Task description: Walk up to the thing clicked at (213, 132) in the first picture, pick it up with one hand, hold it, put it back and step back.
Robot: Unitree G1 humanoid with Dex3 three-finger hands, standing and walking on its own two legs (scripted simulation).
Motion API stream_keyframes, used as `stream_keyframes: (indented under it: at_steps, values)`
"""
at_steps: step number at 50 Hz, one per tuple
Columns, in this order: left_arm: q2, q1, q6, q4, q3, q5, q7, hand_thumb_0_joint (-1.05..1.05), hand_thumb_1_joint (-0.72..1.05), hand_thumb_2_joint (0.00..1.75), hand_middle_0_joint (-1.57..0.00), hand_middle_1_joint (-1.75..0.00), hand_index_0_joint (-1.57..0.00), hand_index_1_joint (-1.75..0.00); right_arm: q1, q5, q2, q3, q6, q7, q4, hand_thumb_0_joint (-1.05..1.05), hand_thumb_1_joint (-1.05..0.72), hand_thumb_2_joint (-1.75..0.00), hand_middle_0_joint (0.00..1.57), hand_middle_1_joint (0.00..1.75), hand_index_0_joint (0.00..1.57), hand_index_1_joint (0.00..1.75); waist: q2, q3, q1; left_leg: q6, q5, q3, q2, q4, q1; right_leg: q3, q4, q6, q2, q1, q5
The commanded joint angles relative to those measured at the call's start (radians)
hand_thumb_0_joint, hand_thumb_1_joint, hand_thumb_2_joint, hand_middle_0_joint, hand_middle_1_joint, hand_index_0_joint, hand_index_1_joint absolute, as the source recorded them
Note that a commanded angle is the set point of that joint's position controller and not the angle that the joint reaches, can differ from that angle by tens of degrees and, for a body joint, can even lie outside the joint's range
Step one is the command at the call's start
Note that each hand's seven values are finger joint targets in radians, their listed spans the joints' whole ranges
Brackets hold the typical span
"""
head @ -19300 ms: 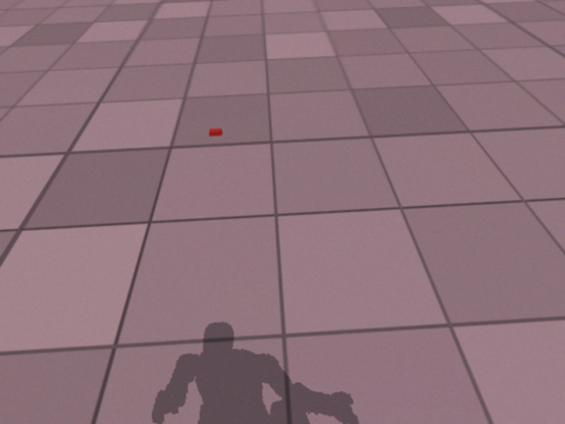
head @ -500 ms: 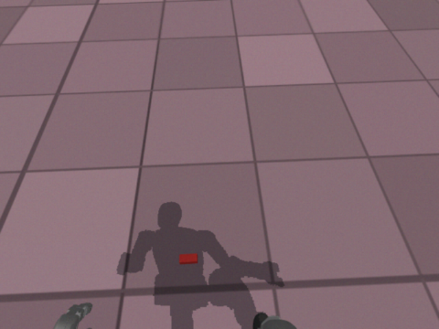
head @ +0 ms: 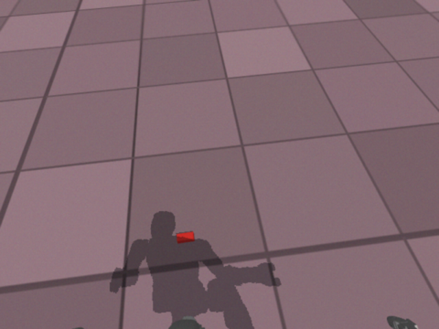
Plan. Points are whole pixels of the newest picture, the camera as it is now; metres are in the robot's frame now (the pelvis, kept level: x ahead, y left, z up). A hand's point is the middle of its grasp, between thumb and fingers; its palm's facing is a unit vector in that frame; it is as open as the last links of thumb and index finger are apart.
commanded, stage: walk up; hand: left
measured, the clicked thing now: (185, 237) +0.57 +0.20 -0.74
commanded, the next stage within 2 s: stand in 1.30 s
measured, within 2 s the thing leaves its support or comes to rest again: neither
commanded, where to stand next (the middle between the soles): +0.23 -0.04 m, yaw +1 degrees
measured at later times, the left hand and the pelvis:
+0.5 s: hand out of the picture -0.06 +0.24 -0.14, palm faces +0.03 -0.94 -0.34, open 7.4 cm; pelvis -0.13 -0.03 +0.01, yaw +1 degrees
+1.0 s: hand out of the picture -0.08 +0.23 -0.13, palm faces +0.07 -0.93 -0.37, open 7.4 cm; pelvis -0.15 -0.04 +0.01, yaw +2 degrees
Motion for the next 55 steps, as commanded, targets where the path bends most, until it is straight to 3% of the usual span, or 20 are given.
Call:
stream_keyframes:
  at_steps: [1,4,9,12,14,15,18,24,27,29,30,31,33,38,41,42,43,44,49,55]
  values:
    - [0.314,-0.012,-0.043,-0.139,0.075,0.002,0.006,0.0,0.9,0.9,-0.2,-0.3,-0.2,-0.3,0.019,0.017,-0.191,-0.06,-0.012,-0.028,-0.079,0.0,-0.9,-0.9,0.2,0.3,0.2,0.3,-0.266,-0.171,0.032,0.005,-0.364,-0.143,-0.125,0.496,-0.025,0.471,-0.298,-0.309,-0.453,-0.142,0.461]
    - [0.23,-0.088,-0.034,-0.169,0.055,0.005,0.02,0.0,0.9,0.9,-0.2,-0.3,-0.2,-0.3,0.084,0.022,-0.191,-0.048,-0.024,-0.027,-0.051,0.0,-0.9,-0.9,0.2,0.3,0.2,0.3,-0.18,-0.151,-0.007,-0.008,-0.229,-0.12,-0.152,0.508,-0.029,0.201,-0.18,-0.22,-0.277,-0.105,0.573]
    - [0.218,0.013,-0.021,-0.199,0.058,0.018,0.025,0.0,0.9,0.9,-0.2,-0.3,-0.2,-0.3,0.096,0.003,-0.166,-0.038,-0.045,-0.029,-0.075,0.0,-0.9,-0.9,0.2,0.3,0.2,0.3,-0.247,-0.244,0.044,-0.012,-0.238,-0.037,-0.086,0.057,-0.058,0.204,-0.075,-0.2,-0.268,0.19,0.641]
    - [0.222,0.001,-0.004,-0.207,0.046,-0.006,0.012,0.0,0.9,0.9,-0.2,-0.3,-0.2,-0.3,0.161,-0.017,-0.149,-0.048,-0.059,-0.023,-0.041,0.0,-0.9,-0.9,0.2,0.3,0.2,0.3,-0.186,-0.279,0.003,0.008,0.091,0.043,-0.094,-0.358,0.138,0.164,0.04,-0.136,-0.228,0.135,0.493]
    - [0.143,0.051,0.0,-0.204,0.026,-0.014,0.004,0.0,0.9,0.9,-0.2,-0.3,-0.2,-0.3,0.094,-0.04,-0.295,-0.088,-0.066,-0.019,-0.062,0.0,-0.9,-0.9,0.2,0.3,0.2,0.3,0.145,-0.236,0.034,0.155,0.226,-0.454,0.246,-0.394,0.335,0.055,0.254,-0.015,-0.002,-0.309,-0.114]
    - [0.207,-0.051,-0.001,-0.214,0.052,0.0,0.022,0.0,0.9,0.9,-0.2,-0.3,-0.2,-0.3,0.109,-0.03,-0.373,-0.107,-0.067,-0.014,-0.082,0.0,-0.9,-0.9,0.2,0.3,0.2,0.3,0.182,-0.22,-0.045,0.311,0.33,-0.586,0.423,-0.406,0.123,0.108,0.461,0.006,0.004,-0.227,-0.31]
    - [0.2,0.025,0.0,-0.146,0.057,-0.02,0.016,0.0,0.9,0.9,-0.2,-0.3,-0.2,-0.3,-0.019,-0.028,-0.248,-0.07,-0.08,-0.028,-0.082,0.0,-0.9,-0.9,0.2,0.3,0.2,0.3,0.026,-0.171,0.052,0.215,0.371,-0.273,0.228,-0.337,0.111,0.205,0.65,-0.008,0.029,-0.236,-0.151]
    - [0.191,0.028,-0.046,-0.116,0.038,-0.01,-0.02,0.0,0.9,0.9,-0.2,-0.3,-0.2,-0.3,0.05,-0.034,-0.23,-0.074,-0.08,-0.002,-0.078,0.0,-0.9,-0.9,0.2,0.3,0.2,0.3,0.147,-0.199,-0.03,0.189,-0.145,-0.192,0.16,-0.342,0.231,0.032,0.108,0.028,-0.046,-0.133,-0.186]
    - [0.168,0.129,-0.079,-0.022,0.043,-0.009,-0.006,0.0,0.9,0.9,-0.2,-0.3,-0.2,-0.3,0.043,-0.032,-0.241,-0.066,-0.054,0.014,-0.072,0.0,-0.9,-0.9,0.2,0.3,0.2,0.3,0.153,-0.183,0.021,0.153,-0.099,-0.121,0.113,-0.23,0.088,-0.06,-0.251,-0.009,-0.004,0.102,-0.026]
    - [0.247,0.183,-0.103,0.008,0.062,0.013,0.008,0.0,0.9,0.9,-0.2,-0.3,-0.2,-0.3,0.054,-0.011,-0.138,-0.031,-0.05,0.019,-0.089,0.0,-0.9,-0.9,0.2,0.3,0.2,0.3,-0.091,-0.185,0.038,0.05,-0.134,-0.061,0.017,0.0,-0.121,0.28,-0.34,-0.065,-0.176,0.219,-0.115]
    - [0.333,0.109,-0.105,-0.024,0.071,0.013,0.008,0.0,0.9,0.9,-0.2,-0.3,-0.2,-0.3,0.01,-0.007,-0.134,-0.035,-0.047,0.014,-0.1,0.0,-0.9,-0.9,0.2,0.3,0.2,0.3,-0.196,-0.138,0.05,0.006,-0.283,-0.07,-0.064,0.098,-0.109,0.525,-0.407,-0.18,-0.377,-0.028,-0.291]
    - [0.343,0.032,-0.108,-0.043,0.064,0.014,0.006,0.0,0.9,0.9,-0.2,-0.3,-0.2,-0.3,0.001,-0.007,-0.184,-0.053,-0.045,0.01,-0.069,0.0,-0.9,-0.9,0.2,0.3,0.2,0.3,-0.162,-0.053,0.04,-0.003,-0.277,-0.153,-0.05,0.2,-0.012,0.565,-0.41,-0.231,-0.417,-0.205,-0.316]
    - [0.259,0.0,-0.121,-0.035,0.046,-0.001,0.01,0.0,0.9,0.9,-0.2,-0.3,-0.2,-0.3,0.035,0.011,-0.174,-0.047,-0.055,0.018,-0.034,0.0,-0.9,-0.9,0.2,0.3,0.2,0.3,-0.107,-0.048,0.012,0.0,-0.179,-0.158,-0.055,0.166,-0.052,0.367,-0.354,-0.177,-0.316,-0.085,-0.102]
    - [0.264,0.03,-0.121,-0.018,0.046,-0.002,0.006,0.0,0.9,0.9,-0.2,-0.3,-0.2,-0.3,0.061,-0.004,-0.155,-0.041,-0.077,0.029,0.001,0.0,-0.9,-0.9,0.2,0.3,0.2,0.3,-0.207,-0.122,0.031,-0.008,-0.149,-0.042,-0.057,-0.089,0.048,0.222,-0.275,-0.15,-0.286,0.025,0.131]
    - [0.206,0.019,-0.101,-0.017,0.013,-0.021,0.004,0.0,0.9,0.9,-0.2,-0.3,-0.2,-0.3,0.131,-0.014,-0.159,-0.058,-0.096,0.022,0.046,0.0,-0.9,-0.9,0.2,0.3,0.2,0.3,-0.136,-0.192,-0.014,0.029,0.139,-0.096,-0.037,-0.353,0.333,0.091,-0.069,-0.058,-0.197,-0.066,0.339]
    - [0.161,0.022,-0.099,-0.014,-0.002,-0.037,0.003,0.0,0.9,0.9,-0.2,-0.3,-0.2,-0.3,0.116,-0.016,-0.204,-0.061,-0.102,0.017,0.039,0.0,-0.9,-0.9,0.2,0.3,0.2,0.3,0.01,-0.216,0.0,0.096,0.185,-0.331,0.129,-0.39,0.333,0.014,0.018,-0.001,-0.1,-0.124,0.202]
    - [0.185,0.021,-0.093,0.008,0.009,-0.045,0.011,0.0,0.9,0.9,-0.2,-0.3,-0.2,-0.3,0.077,-0.007,-0.246,-0.064,-0.099,0.022,0.032,0.0,-0.9,-0.9,0.2,0.3,0.2,0.3,0.036,-0.21,0.022,0.192,0.053,-0.408,0.215,-0.408,0.199,-0.029,0.024,-0.001,-0.067,-0.042,-0.096]
    - [0.197,0.021,-0.093,0.019,0.009,-0.037,0.011,0.0,0.9,0.9,-0.2,-0.3,-0.2,-0.3,0.053,-0.011,-0.238,-0.061,-0.098,0.027,0.031,0.0,-0.9,-0.9,0.2,0.3,0.2,0.3,0.038,-0.19,0.025,0.201,-0.004,-0.396,0.213,-0.415,0.132,-0.015,0.026,-0.009,-0.073,0.006,-0.148]
    - [0.241,0.051,-0.124,0.074,0.014,-0.023,0.012,0.0,0.9,0.9,-0.2,-0.3,-0.2,-0.3,-0.007,0.007,-0.152,-0.025,-0.085,0.028,0.041,0.0,-0.9,-0.9,0.2,0.3,0.2,0.3,-0.002,-0.193,0.038,0.032,0.119,-0.135,0.001,-0.241,0.074,0.16,-0.272,-0.061,-0.188,0.137,0.107]
    - [0.218,-0.05,-0.121,0.082,-0.004,-0.03,0.014,0.0,0.9,0.9,-0.2,-0.3,-0.2,-0.3,0.002,0.002,-0.149,-0.024,-0.094,0.027,0.094,0.0,-0.9,-0.9,0.2,0.3,0.2,0.3,-0.068,-0.195,0.011,0.054,0.313,-0.132,0.03,-0.271,0.204,0.067,-0.229,-0.037,-0.163,0.079,0.283]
